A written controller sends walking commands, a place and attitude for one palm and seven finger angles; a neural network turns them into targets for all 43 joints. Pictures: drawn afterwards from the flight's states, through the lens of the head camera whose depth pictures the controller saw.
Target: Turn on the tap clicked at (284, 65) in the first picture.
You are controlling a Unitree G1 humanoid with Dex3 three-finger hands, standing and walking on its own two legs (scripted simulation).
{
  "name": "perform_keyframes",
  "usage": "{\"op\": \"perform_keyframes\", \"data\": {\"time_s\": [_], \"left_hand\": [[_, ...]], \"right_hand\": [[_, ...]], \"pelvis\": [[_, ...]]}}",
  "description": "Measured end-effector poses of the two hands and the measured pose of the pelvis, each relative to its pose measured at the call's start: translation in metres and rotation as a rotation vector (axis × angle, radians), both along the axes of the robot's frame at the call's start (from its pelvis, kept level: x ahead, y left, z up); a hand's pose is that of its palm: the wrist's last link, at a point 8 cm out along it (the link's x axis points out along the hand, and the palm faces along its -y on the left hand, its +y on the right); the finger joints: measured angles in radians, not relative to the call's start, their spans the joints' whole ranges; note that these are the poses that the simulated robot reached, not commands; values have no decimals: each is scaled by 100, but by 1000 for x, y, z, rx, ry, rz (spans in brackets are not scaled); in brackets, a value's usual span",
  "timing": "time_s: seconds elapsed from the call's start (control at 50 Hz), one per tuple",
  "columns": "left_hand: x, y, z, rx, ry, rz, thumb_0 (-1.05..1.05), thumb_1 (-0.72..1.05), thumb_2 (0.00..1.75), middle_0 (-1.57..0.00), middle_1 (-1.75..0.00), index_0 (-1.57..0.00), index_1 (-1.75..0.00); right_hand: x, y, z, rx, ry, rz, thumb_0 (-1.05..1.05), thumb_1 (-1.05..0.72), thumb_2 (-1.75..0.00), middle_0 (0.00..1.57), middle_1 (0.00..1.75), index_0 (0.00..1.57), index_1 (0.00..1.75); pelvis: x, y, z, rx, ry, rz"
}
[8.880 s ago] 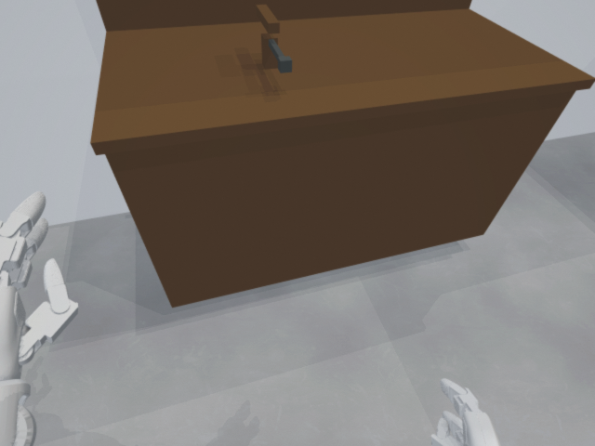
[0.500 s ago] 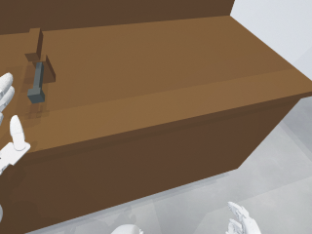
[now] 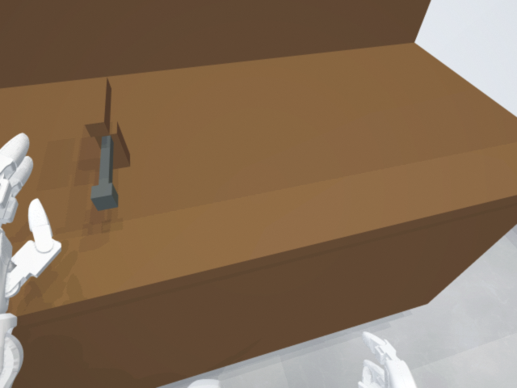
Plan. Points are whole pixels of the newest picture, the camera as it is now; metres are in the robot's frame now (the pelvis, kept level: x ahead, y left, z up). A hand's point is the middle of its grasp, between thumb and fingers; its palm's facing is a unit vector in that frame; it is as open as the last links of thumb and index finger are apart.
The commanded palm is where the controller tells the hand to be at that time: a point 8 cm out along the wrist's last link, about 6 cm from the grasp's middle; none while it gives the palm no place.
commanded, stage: come to a stop and stand still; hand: left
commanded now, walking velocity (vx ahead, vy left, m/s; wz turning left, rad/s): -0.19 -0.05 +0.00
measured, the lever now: (105, 196) +0.34 +0.26 +0.12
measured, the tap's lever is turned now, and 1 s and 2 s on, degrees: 0 0 0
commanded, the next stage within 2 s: look again from close up in 1.40 s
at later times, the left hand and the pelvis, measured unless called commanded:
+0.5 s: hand (70, 233) +0.24 +0.24 +0.18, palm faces +0.38 -0.84 -0.38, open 7.4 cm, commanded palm +0.19 +0.27 +0.19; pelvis +0.02 +0.00 +0.01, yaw -3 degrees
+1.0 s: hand (62, 228) +0.25 +0.26 +0.16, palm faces +0.27 -0.87 -0.41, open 7.4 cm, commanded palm +0.20 +0.30 +0.19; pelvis +0.02 +0.03 +0.02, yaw -3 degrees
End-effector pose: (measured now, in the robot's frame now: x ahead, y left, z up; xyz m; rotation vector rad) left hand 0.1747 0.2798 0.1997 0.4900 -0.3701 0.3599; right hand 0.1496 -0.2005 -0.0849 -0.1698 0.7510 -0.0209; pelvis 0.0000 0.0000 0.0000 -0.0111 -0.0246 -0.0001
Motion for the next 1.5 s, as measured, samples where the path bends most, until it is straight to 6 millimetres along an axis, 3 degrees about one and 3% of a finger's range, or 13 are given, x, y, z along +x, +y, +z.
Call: {"op": "perform_keyframes", "data": {"time_s": [0.18,0.28,0.36,0.58,0.68,0.72,0.78,0.9,0.96,1.08,1.22,1.34,1.5], "left_hand": [[34,30,-13,-71,25,16,1,89,90,-21,-30,-21,-30],[40,17,-1,-55,34,-39,1,89,90,-21,-30,-21,-30],[34,5,4,-1,61,-68,1,89,90,-21,-30,-21,-30],[24,-4,-18,-127,131,25,1,89,90,-21,-30,-21,-30],[34,-2,-9,-65,106,3,1,89,90,-22,-30,-21,-30],[47,17,11,40,19,3,1,88,90,-22,-30,-22,-30],[57,33,17,12,-29,20,1,89,90,-22,-30,-22,-30],[47,7,-9,-33,103,-131,1,89,90,-21,-30,-21,-30],[42,14,-19,-34,147,-142,1,89,90,-22,-30,-21,-30],[44,48,-13,-52,65,-29,1,88,90,-22,-30,-22,-30],[51,49,-7,-97,2,-39,1,89,90,-21,-30,-21,-30],[56,51,-13,-85,53,-64,1,89,90,-21,-30,-21,-30],[46,55,-10,-71,61,-48,1,89,90,-21,-30,-21,-30]], "right_hand": [[30,-1,20,-91,-32,-54,1,-90,-90,21,30,20,30],[42,4,42,-69,-104,-38,1,-90,-90,21,30,20,30],[44,0,45,-49,-143,-39,1,-90,-90,21,30,20,30],[17,-38,25,-96,-27,-94,1,-90,-90,21,30,20,30],[6,-46,26,-132,3,-108,1,-90,-90,21,30,20,30],[2,-44,26,-143,17,-81,1,-90,-90,20,30,20,30],[0,-41,27,-112,-4,-83,1,-90,-90,20,30,20,30],[-2,-25,32,-88,-56,-138,1,-90,-90,21,30,20,30],[2,-13,33,-96,-46,-132,1,-90,-90,21,30,20,30],[22,13,34,-96,-46,-57,1,-90,-90,21,30,20,30],[53,35,45,-75,-108,-8,1,-90,-90,21,30,21,30],[65,41,52,-71,-138,-18,1,-90,-90,21,30,21,30],[52,34,48,-90,-93,-33,1,-90,-90,21,30,20,30]], "pelvis": [[19,20,5,17,-9,-30],[19,19,14,0,0,-34],[18,10,14,2,9,-47],[17,-3,14,-15,13,-44],[17,-4,16,-12,7,-38],[12,-5,15,-15,19,-35],[9,2,15,-14,17,-55],[15,23,16,-6,15,-78],[18,28,16,-5,14,-70],[24,37,15,-10,7,-51],[31,46,15,-17,6,-50],[32,50,16,-18,5,-50],[29,51,16,-22,1,-44]]}}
